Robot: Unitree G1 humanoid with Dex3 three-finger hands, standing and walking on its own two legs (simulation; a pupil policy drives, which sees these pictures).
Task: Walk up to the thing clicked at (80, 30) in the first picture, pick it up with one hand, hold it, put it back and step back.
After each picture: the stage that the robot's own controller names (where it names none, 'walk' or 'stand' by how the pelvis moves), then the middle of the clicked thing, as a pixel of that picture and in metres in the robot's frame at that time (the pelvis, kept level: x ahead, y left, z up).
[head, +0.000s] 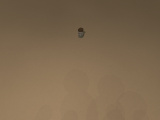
stand; (80, 32) +1.63 +0.04 -0.72
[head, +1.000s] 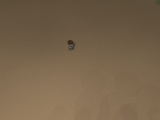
walk; (70, 45) +1.50 +0.27 -0.71
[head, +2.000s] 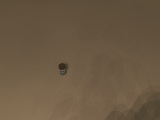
walk; (62, 69) +0.99 +0.29 -0.71
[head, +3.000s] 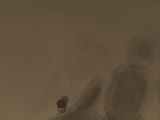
walk; (61, 106) +0.60 +0.19 -0.69
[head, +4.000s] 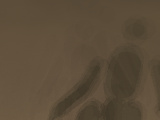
stand; out of the picture +0.36 +0.20 -0.70
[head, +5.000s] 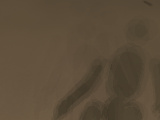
stand; out of the picture +0.34 +0.19 -0.72
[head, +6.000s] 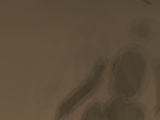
stand; out of the picture +0.35 +0.19 -0.73
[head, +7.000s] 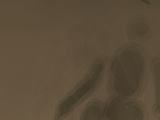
stand; out of the picture +0.33 +0.20 -0.73
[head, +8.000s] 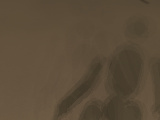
stand; out of the picture +0.33 +0.20 -0.73
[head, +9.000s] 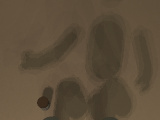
go down; (44, 103) +0.37 +0.21 -0.55
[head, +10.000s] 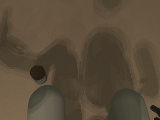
go down; (39, 75) +0.42 +0.23 -0.32
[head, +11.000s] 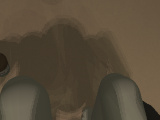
close in; out of the picture +0.39 +0.27 -0.24
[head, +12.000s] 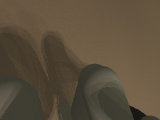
close; out of the picture +0.39 +0.28 -0.21
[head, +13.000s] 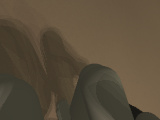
close; out of the picture +0.38 +0.28 -0.22
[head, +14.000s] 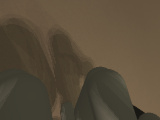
lift; out of the picture +0.33 +0.26 -0.22
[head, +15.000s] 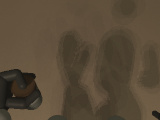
lift; (28, 93) +0.31 +0.19 -0.01
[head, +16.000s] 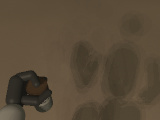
hold; (40, 95) +0.32 +0.16 +0.01
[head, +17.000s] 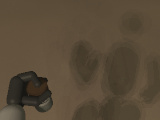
hold; (40, 95) +0.32 +0.17 -0.01
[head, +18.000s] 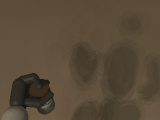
crouch; (42, 97) +0.32 +0.16 -0.01
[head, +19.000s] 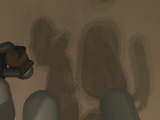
crouch; (20, 64) +0.41 +0.21 -0.10
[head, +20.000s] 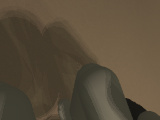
lower; out of the picture +0.40 +0.29 -0.22
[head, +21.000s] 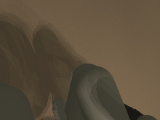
lower; out of the picture +0.41 +0.29 -0.22
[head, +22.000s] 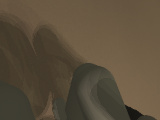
lower; out of the picture +0.41 +0.29 -0.22
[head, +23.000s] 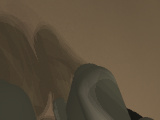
lower; out of the picture +0.40 +0.30 -0.22
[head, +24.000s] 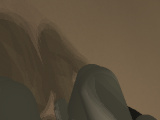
open; out of the picture +0.39 +0.29 -0.23
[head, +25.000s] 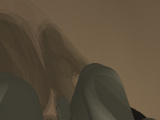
stand; out of the picture +0.39 +0.28 -0.23
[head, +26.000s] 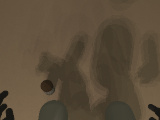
walk; (48, 87) +0.42 +0.21 -0.46
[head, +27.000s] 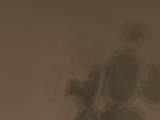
stand; out of the picture +0.36 +0.18 -0.66
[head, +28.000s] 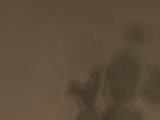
stand; out of the picture +0.37 +0.19 -0.67
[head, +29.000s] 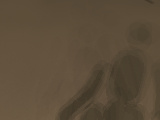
stand; out of the picture +0.38 +0.18 -0.71
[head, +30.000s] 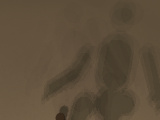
walk; (60, 119) +0.41 +0.14 -0.70
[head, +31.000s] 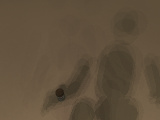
walk; (60, 95) +0.60 +0.21 -0.69
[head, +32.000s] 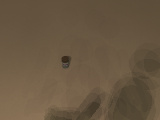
walk; (65, 62) +0.93 +0.18 -0.69
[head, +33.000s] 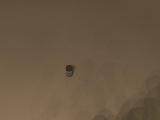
stand; (69, 71) +0.99 +0.16 -0.71
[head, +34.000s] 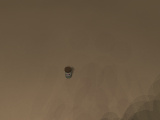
stand; (68, 72) +1.01 +0.18 -0.72
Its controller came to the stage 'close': yes
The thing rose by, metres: 0.70
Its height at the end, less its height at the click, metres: +0.00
